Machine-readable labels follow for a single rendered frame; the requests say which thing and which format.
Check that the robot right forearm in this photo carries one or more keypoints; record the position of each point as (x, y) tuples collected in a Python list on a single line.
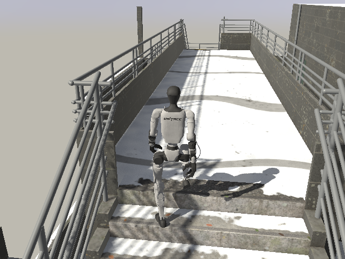
[(192, 150)]

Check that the left robot thigh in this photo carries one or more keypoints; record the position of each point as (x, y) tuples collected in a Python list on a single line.
[(158, 160)]

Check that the right robot hand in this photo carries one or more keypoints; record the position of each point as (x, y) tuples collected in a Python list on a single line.
[(191, 171)]

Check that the left robot hand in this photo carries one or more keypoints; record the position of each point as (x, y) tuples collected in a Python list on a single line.
[(155, 146)]

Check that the robot right upper arm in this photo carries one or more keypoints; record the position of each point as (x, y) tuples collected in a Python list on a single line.
[(190, 124)]

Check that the left robot shin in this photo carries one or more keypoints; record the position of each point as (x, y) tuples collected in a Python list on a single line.
[(159, 198)]

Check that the robot left upper arm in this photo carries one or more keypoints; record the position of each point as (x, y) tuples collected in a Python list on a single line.
[(154, 121)]

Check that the robot left forearm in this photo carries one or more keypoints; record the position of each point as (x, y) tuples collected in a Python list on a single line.
[(151, 140)]

